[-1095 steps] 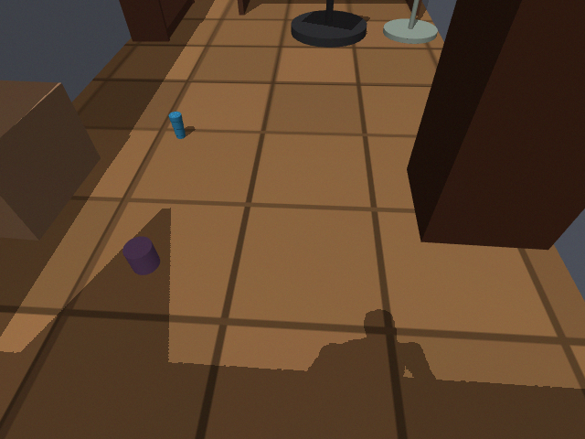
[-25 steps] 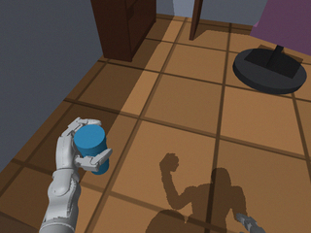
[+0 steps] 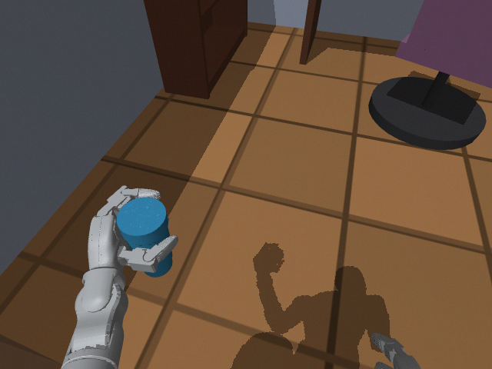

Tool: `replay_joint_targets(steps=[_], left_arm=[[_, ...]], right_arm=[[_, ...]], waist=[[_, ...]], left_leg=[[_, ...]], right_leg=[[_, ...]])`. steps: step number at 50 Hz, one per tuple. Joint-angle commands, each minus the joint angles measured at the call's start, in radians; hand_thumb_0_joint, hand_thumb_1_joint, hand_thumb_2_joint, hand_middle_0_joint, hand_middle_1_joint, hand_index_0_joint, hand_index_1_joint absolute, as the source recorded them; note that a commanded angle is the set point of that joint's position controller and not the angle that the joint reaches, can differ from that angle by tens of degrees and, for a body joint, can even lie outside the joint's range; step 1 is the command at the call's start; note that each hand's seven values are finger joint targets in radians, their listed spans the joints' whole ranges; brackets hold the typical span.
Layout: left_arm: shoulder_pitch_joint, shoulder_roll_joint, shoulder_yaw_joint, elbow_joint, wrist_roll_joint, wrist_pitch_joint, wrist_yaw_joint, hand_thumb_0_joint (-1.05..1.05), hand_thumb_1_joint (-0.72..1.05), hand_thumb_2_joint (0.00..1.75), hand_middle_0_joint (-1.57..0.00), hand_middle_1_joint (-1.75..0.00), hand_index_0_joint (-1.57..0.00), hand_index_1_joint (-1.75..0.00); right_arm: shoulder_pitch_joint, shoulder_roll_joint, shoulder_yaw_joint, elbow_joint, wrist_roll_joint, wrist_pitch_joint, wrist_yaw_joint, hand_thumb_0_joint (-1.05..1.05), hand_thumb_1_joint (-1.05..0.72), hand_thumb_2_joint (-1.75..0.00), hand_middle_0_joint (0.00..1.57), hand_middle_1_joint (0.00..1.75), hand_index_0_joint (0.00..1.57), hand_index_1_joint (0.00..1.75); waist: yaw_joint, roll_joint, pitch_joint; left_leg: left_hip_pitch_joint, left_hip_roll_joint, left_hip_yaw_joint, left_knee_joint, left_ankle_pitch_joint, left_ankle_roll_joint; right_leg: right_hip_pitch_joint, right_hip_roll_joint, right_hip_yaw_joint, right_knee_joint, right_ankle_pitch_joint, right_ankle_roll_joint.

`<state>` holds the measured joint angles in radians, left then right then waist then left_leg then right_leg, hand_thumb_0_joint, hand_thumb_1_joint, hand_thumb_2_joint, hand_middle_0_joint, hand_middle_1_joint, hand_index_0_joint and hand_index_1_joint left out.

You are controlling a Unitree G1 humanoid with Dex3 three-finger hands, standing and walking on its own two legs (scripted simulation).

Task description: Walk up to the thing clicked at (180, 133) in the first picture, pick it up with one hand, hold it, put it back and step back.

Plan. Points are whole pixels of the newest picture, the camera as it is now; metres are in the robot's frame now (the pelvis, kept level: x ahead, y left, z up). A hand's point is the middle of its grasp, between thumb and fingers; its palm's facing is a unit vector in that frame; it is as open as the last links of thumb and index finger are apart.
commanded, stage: hold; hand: left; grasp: from the side
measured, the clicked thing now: (150, 242) +0.33 +0.17 +0.03
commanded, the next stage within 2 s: crouch in 0.04 s
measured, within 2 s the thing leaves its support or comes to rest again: neither
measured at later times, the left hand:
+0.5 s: hand (156, 254) +0.33 +0.17 -0.02, palm faces +0.16 -0.99 +0.01, open 9.6 cm
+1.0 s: hand (171, 291) +0.36 +0.20 -0.27, palm faces +0.14 -0.99 -0.02, open 9.6 cm
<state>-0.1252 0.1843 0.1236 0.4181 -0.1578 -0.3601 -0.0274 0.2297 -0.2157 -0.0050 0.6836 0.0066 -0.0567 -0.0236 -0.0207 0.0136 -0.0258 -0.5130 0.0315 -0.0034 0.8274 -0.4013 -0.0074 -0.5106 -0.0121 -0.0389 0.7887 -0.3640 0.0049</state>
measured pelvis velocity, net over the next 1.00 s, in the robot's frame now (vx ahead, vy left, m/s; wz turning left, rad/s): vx -0.05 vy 0.00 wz -0.02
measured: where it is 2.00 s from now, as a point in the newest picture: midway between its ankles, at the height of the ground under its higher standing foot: outside the picture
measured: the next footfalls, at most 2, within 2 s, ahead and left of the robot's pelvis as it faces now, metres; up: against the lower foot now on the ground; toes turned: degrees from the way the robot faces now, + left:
none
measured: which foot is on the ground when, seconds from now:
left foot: down 0.00-1.00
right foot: down 0.00-1.00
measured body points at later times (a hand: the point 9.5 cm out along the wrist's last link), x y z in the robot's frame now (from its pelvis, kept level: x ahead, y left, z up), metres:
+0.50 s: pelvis -0.01 -0.01 -0.03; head +0.07 +0.01 +0.42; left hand +0.31 +0.22 -0.01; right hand +0.12 -0.26 -0.14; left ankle +0.01 +0.12 -0.70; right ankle +0.02 -0.12 -0.70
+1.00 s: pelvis -0.05 +0.00 -0.24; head +0.13 +0.02 +0.18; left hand +0.34 +0.25 -0.27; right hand +0.08 -0.26 -0.37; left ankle +0.01 +0.12 -0.70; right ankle +0.02 -0.12 -0.70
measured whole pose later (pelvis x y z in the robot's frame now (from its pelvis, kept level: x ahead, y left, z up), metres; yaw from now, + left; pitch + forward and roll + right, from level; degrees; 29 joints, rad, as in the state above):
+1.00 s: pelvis -0.05 +0.00 -0.24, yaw -1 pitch +33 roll -2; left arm -0.50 0.26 0.35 0.97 -0.15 -0.78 -0.15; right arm 0.11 -0.25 0.00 0.71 -0.07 -0.05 0.07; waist -0.07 0.00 -0.19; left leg -1.75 0.02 -0.04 1.86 -0.69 0.00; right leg -1.75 -0.03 -0.04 1.82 -0.64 0.00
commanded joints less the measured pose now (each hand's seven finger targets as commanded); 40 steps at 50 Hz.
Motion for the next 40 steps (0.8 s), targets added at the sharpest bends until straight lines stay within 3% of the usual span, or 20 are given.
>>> replay_joint_targets(steps=[1, 2, 3, 5, 6, 9, 11, 15, 20, 21, 23, 25, 27, 29, 30, 34, 36, 37, 39, 40], left_arm=[[-0.304, 0.129, 0.040, -0.276, -0.012, -0.078, -0.008, 0.00, 0.25, 1.19, -1.21, -1.34, -1.22, -1.34], [-0.295, 0.142, 0.056, -0.262, -0.014, -0.079, -0.006, 0.00, 0.23, 1.19, -1.21, -1.34, -1.23, -1.34], [-0.333, 0.119, 0.021, -0.315, -0.012, -0.083, -0.008, 0.00, 0.24, 1.18, -1.20, -1.34, -1.22, -1.33], [-0.303, 0.146, 0.065, -0.268, -0.014, -0.078, 0.003, 0.00, 0.25, 1.19, -1.20, -1.33, -1.21, -1.33], [-0.286, 0.114, 0.045, -0.273, -0.021, -0.079, 0.002, 0.00, 0.25, 1.18, -1.21, -1.34, -1.22, -1.34], [-0.327, 0.121, 0.045, -0.293, -0.017, -0.083, 0.008, 0.00, 0.28, 1.14, -1.22, -1.28, -1.23, -1.28], [-0.255, 0.103, 0.052, -0.180, -0.013, -0.076, 0.008, 0.00, 0.28, 1.15, -1.24, -1.31, -1.26, -1.30], [-0.262, 0.095, 0.072, -0.145, -0.017, -0.105, 0.007, 0.00, 0.28, 1.17, -1.27, -1.34, -1.28, -1.33], [-0.290, 0.103, 0.094, -0.036, -0.006, -0.177, -0.003, 0.00, 0.24, 1.16, -1.25, -1.33, -1.26, -1.32], [-0.320, 0.130, 0.126, -0.042, -0.008, -0.203, -0.006, 0.00, 0.22, 1.17, -1.24, -1.33, -1.26, -1.33], [-0.319, 0.091, 0.108, 0.053, -0.007, -0.249, -0.016, 0.00, 0.23, 1.17, -1.23, -1.33, -1.25, -1.32], [-0.420, 0.155, 0.153, 0.011, -0.008, -0.316, -0.026, 0.00, 0.23, 1.18, -1.24, -1.34, -1.26, -1.34], [-0.436, 0.138, 0.121, 0.065, 0.001, -0.369, -0.040, 0.00, 0.21, 1.17, -1.24, -1.33, -1.25, -1.33], [-0.468, 0.171, 0.148, 0.097, -0.004, -0.415, -0.047, 0.00, 0.22, 1.14, -1.22, -1.30, -1.23, -1.30], [-0.503, 0.165, 0.135, 0.120, -0.008, -0.434, -0.055, 0.00, 0.22, 1.14, -1.21, -1.29, -1.22, -1.29], [-0.515, 0.201, 0.162, 0.220, -0.011, -0.473, -0.085, 0.00, 0.22, 1.14, -1.22, -1.28, -1.22, -1.28], [-0.554, 0.249, 0.204, 0.215, -0.016, -0.482, -0.094, 0.00, 0.21, 1.16, -1.23, -1.29, -1.23, -1.30], [-0.571, 0.233, 0.191, 0.216, -0.014, -0.484, -0.100, 0.00, 0.23, 1.17, -1.22, -1.28, -1.22, -1.29], [-0.536, 0.247, 0.231, 0.254, -0.022, -0.479, -0.101, 0.00, 0.26, 1.19, -1.23, -1.30, -1.23, -1.31], [-0.535, 0.227, 0.224, 0.278, -0.027, -0.476, -0.106, 0.00, 0.27, 1.21, -1.24, -1.31, -1.24, -1.32]], right_arm=[[-0.018, -0.141, -0.053, -0.129, 0.005, -0.039, -0.005, 0.00, -0.91, -0.90, 0.20, 0.30, 0.20, 0.30], [-0.023, -0.141, -0.049, -0.127, 0.005, -0.037, -0.003, 0.00, -0.91, -0.91, 0.20, 0.30, 0.20, 0.30], [-0.031, -0.139, -0.049, -0.140, 0.005, -0.038, -0.003, 0.00, -0.91, -0.90, 0.20, 0.30, 0.20, 0.30], [-0.018, -0.141, -0.049, -0.126, 0.005, -0.036, -0.007, 0.00, -0.91, -0.91, 0.20, 0.30, 0.20, 0.30], [-0.029, -0.135, -0.044, -0.131, 0.006, -0.041, -0.006, 0.00, -0.91, -0.90, 0.20, 0.30, 0.20, 0.30], [-0.040, -0.131, -0.043, -0.132, 0.006, -0.039, -0.007, 0.00, -0.88, -0.90, 0.20, 0.30, 0.20, 0.30], [-0.030, -0.133, -0.044, -0.123, 0.003, -0.039, -0.004, 0.00, -0.88, -0.90, 0.20, 0.30, 0.20, 0.30], [-0.041, -0.132, -0.052, -0.122, -0.004, -0.040, 0.006, 0.00, -0.88, -0.90, 0.20, 0.30, 0.20, 0.30], [-0.021, -0.140, -0.064, -0.103, -0.015, -0.045, 0.020, 0.00, -0.88, -0.90, 0.20, 0.30, 0.20, 0.30], [-0.014, -0.143, -0.068, -0.098, -0.018, -0.046, 0.023, 0.00, -0.88, -0.90, 0.20, 0.30, 0.20, 0.30], [-0.008, -0.144, -0.071, -0.093, -0.026, -0.050, 0.032, 0.00, -0.88, -0.90, 0.20, 0.30, 0.20, 0.30], [-0.018, -0.153, -0.077, -0.097, -0.030, -0.060, 0.039, 0.00, -0.89, -0.90, 0.20, 0.30, 0.20, 0.30], [-0.020, -0.153, -0.075, -0.094, -0.038, -0.064, 0.048, 0.00, -0.89, -0.90, 0.20, 0.30, 0.20, 0.30], [-0.024, -0.164, -0.075, -0.089, -0.042, -0.068, 0.050, 0.00, -0.89, -0.90, 0.20, 0.30, 0.20, 0.30], [-0.026, -0.168, -0.074, -0.090, -0.043, -0.070, 0.052, 0.00, -0.89, -0.90, 0.20, 0.30, 0.20, 0.30], [-0.017, -0.200, -0.067, -0.083, -0.049, -0.059, 0.060, 0.00, -0.90, -0.91, 0.20, 0.30, 0.20, 0.30], [-0.010, -0.214, -0.071, -0.082, -0.051, -0.046, 0.060, 0.00, -0.90, -0.91, 0.20, 0.30, 0.20, 0.30], [0.000, -0.212, -0.067, -0.079, -0.057, -0.040, 0.062, 0.00, -0.90, -0.91, 0.20, 0.30, 0.20, 0.30], [0.001, -0.221, -0.068, -0.071, -0.059, -0.032, 0.066, 0.00, -0.90, -0.91, 0.20, 0.30, 0.20, 0.30], [0.008, -0.221, -0.069, -0.063, -0.060, -0.028, 0.068, 0.00, -0.90, -0.91, 0.20, 0.30, 0.20, 0.30]], waist=[[-0.002, 0.015, -0.304], [0.005, 0.025, -0.278], [-0.003, 0.034, -0.295], [-0.002, 0.017, -0.297], [-0.002, 0.003, -0.264], [-0.002, 0.004, -0.250], [-0.012, -0.033, -0.210], [-0.004, -0.037, -0.208], [-0.028, -0.044, -0.244], [-0.022, -0.023, -0.279], [-0.041, -0.050, -0.297], [-0.034, 0.003, -0.344], [-0.048, 0.025, -0.409], [-0.042, 0.052, -0.469], [-0.059, 0.046, -0.505], [-0.043, 0.064, -0.633], [-0.029, 0.096, -0.678], [-0.038, 0.103, -0.707], [-0.020, 0.088, -0.747], [-0.021, 0.071, -0.766]], left_leg=[[0.115, -0.024, -0.005, -0.118, 0.248, 0.010], [0.108, -0.024, -0.006, -0.123, 0.233, 0.007], [0.128, -0.021, -0.009, -0.132, 0.218, 0.005], [0.126, -0.023, -0.008, -0.126, 0.218, 0.007], [0.113, -0.022, -0.010, -0.134, 0.200, 0.008], [0.090, -0.026, -0.003, -0.133, 0.169, 0.011], [0.055, -0.022, -0.008, -0.127, 0.147, 0.015], [-0.007, -0.027, -0.004, -0.087, 0.133, 0.018], [-0.100, -0.032, -0.004, 0.010, 0.108, 0.022], [-0.119, -0.033, -0.004, 0.040, 0.117, 0.021], [-0.192, -0.033, -0.011, 0.107, 0.093, 0.022], [-0.286, -0.041, -0.010, 0.187, 0.030, 0.021], [-0.356, -0.041, -0.020, 0.264, -0.005, 0.019], [-0.416, -0.038, -0.026, 0.347, -0.020, 0.018], [-0.461, -0.040, -0.029, 0.395, -0.028, 0.020], [-0.552, -0.037, -0.050, 0.528, 0.055, 0.019], [-0.570, -0.036, -0.054, 0.574, 0.083, 0.014], [-0.595, -0.036, -0.055, 0.602, 0.103, 0.012], [-0.627, -0.037, -0.057, 0.644, 0.141, 0.013], [-0.659, -0.039, -0.050, 0.681, 0.160, 0.018]], right_leg=[[0.145, 0.016, 0.000, -0.096, 0.267, -0.017], [0.139, 0.016, -0.002, -0.098, 0.245, -0.018], [0.130, 0.020, -0.004, -0.098, 0.227, -0.020], [0.138, 0.019, -0.004, -0.105, 0.228, -0.016], [0.130, 0.020, -0.006, -0.105, 0.214, -0.017], [0.115, 0.016, -0.002, -0.115, 0.191, -0.016], [0.086, 0.019, -0.005, -0.106, 0.172, -0.013], [0.053, 0.011, -0.001, -0.079, 0.166, -0.013], [-0.043, 0.006, 0.011, 0.009, 0.157, -0.013], [-0.068, 0.005, 0.014, 0.039, 0.163, -0.016], [-0.146, 0.010, 0.012, 0.105, 0.140, -0.018], [-0.230, 0.003, 0.027, 0.177, 0.079, -0.021], [-0.330, 0.005, 0.030, 0.257, 0.033, -0.026], [-0.414, 0.007, 0.043, 0.329, 0.003, -0.027], [-0.449, 0.007, 0.050, 0.362, -0.003, -0.026], [-0.598, 0.015, 0.029, 0.529, 0.036, -0.037], [-0.666, 0.018, 0.023, 0.594, 0.043, -0.042], [-0.677, 0.014, 0.022, 0.623, 0.058, -0.043], [-0.698, 0.018, 0.012, 0.678, 0.084, -0.045], [-0.704, 0.018, 0.021, 0.698, 0.111, -0.043]])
